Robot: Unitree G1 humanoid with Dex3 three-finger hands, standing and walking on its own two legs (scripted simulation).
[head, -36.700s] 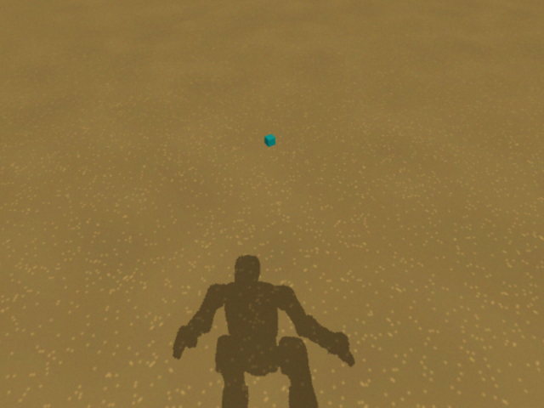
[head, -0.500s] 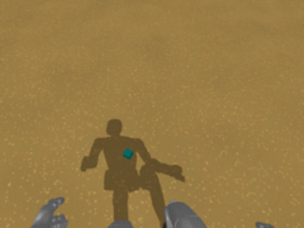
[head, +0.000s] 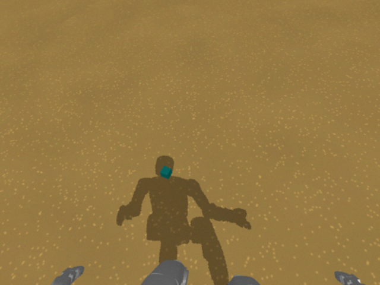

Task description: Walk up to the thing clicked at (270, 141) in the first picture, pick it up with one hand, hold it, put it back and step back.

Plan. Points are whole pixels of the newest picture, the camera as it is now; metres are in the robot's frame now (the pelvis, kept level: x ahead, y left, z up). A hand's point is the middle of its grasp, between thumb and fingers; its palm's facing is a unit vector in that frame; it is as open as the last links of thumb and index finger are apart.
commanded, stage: step back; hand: left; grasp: from above
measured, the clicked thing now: (166, 172) +0.73 +0.25 -0.74
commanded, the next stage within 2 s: stand in 1.50 s
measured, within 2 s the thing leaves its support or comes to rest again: neither
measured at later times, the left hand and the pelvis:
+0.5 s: hand out of the picture -0.12 +0.23 -0.16, palm faces +0.00 -0.92 -0.40, open 7.3 cm; pelvis -0.18 -0.05 -0.02, yaw -1 degrees
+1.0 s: hand out of the picture -0.18 +0.25 -0.14, palm faces +0.08 -0.91 -0.40, open 7.3 cm; pelvis -0.21 -0.04 +0.00, yaw +5 degrees
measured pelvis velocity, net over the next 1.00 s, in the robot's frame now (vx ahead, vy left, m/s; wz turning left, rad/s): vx -0.21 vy -0.04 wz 0.09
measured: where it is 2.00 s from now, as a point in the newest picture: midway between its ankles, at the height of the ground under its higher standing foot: outside the picture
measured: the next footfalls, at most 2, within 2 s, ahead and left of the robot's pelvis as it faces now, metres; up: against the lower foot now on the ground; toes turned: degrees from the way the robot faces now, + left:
left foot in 0.14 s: -0.04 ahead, +0.11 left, +0.00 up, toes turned +2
right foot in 0.48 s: -0.19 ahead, -0.18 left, +0.00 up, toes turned +2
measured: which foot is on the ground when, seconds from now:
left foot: up 0.00-0.12, down 0.14-0.52, up 0.54-0.82, down 0.84-1.00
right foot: down 0.00-0.16, up 0.18-0.46, down 0.48-0.90, up 0.92-1.00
